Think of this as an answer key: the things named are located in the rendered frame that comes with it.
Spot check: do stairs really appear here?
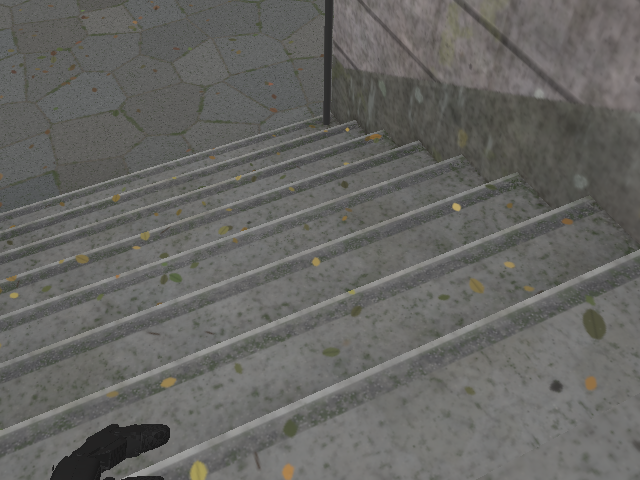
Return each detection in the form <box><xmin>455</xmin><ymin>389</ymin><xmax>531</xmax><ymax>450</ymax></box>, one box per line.
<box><xmin>0</xmin><ymin>112</ymin><xmax>640</xmax><ymax>480</ymax></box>

